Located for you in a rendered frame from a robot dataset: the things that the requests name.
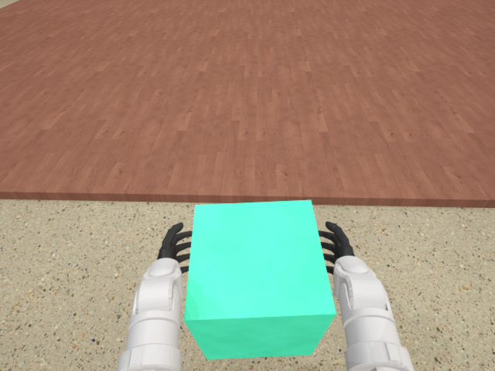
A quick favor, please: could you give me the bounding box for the right robot forearm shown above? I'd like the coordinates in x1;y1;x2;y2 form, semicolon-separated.
333;256;415;371

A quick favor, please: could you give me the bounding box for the left robot forearm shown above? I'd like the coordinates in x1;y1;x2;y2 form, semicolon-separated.
117;258;183;371

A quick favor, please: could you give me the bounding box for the carton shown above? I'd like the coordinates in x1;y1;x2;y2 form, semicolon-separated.
183;200;336;359

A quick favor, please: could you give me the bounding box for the left robot hand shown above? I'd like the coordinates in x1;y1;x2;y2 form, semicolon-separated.
157;223;193;274

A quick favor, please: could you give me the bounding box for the right robot hand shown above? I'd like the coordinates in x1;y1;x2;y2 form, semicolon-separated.
318;221;355;275

